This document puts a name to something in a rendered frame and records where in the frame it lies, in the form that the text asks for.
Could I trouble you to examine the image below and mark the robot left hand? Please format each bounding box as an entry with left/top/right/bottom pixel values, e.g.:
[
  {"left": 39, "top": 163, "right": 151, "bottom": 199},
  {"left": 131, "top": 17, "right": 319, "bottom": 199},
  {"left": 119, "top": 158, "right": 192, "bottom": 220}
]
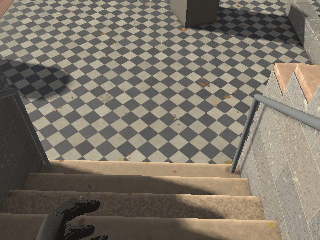
[{"left": 34, "top": 198, "right": 108, "bottom": 240}]

